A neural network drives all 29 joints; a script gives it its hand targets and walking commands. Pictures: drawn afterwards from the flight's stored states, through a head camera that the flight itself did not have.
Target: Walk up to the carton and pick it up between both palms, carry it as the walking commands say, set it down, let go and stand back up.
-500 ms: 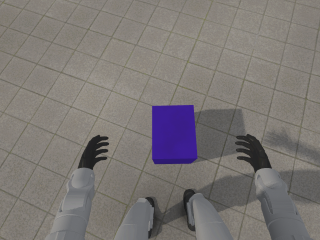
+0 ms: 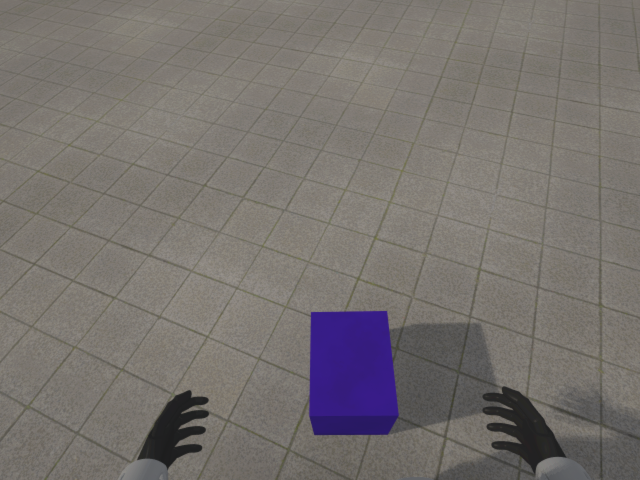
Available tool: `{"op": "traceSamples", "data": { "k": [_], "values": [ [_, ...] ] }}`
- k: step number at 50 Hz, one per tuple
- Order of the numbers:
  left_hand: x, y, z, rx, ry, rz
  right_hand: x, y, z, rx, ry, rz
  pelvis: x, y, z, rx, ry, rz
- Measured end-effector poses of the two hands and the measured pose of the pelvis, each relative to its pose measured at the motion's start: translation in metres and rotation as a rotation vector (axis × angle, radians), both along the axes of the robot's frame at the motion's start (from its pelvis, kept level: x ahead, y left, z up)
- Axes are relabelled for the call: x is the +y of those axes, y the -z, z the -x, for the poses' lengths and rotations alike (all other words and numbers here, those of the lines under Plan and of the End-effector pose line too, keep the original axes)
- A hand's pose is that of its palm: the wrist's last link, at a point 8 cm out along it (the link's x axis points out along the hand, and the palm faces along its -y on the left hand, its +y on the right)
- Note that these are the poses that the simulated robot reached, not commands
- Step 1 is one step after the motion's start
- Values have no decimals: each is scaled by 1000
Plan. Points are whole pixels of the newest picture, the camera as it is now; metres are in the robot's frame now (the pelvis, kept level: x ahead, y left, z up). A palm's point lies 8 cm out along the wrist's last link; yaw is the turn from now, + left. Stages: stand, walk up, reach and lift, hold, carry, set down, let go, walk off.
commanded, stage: let go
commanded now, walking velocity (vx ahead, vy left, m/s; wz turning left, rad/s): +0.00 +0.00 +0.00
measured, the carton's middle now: (349, 374) +0.42 -0.03 -0.65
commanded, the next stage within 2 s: stand in 0.14 s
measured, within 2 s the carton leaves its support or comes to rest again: neither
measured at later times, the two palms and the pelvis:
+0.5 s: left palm out of the picture +0.12 +0.30 -0.09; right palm out of the picture +0.11 -0.28 -0.09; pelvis +0.02 +0.01 +0.00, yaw +1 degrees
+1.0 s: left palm out of the picture +0.04 +0.29 -0.11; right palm out of the picture +0.02 -0.28 -0.11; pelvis -0.03 +0.00 +0.00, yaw +0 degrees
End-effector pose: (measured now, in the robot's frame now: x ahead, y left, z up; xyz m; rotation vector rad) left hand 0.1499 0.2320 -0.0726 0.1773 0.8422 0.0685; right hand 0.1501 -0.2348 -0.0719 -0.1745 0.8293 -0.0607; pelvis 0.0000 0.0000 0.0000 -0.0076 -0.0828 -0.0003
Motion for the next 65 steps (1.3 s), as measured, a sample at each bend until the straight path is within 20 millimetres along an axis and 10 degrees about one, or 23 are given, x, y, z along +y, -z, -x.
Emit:
{"op": "traceSamples", "data": {
  "k": [12, 26, 44, 65],
  "values": [
    [6, 7, -14, -6, -28, -49, -5, 3, -27, -18, 13, 49, -3, 1, -20, 56, -14, 10],
    [66, 16, 35, 66, -100, -172, -46, 16, 40, 60, 117, 166, 6, 2, -17, 60, -12, 5],
    [58, 29, 96, 158, -74, -154, -42, 37, 113, 190, 95, 146, 6, 1, 21, 47, 2, -5],
    [60, 37, 140, 287, -92, -166, -59, 43, 145, 295, 103, 162, 0, -1, 39, 23, -3, -12]
  ]
}}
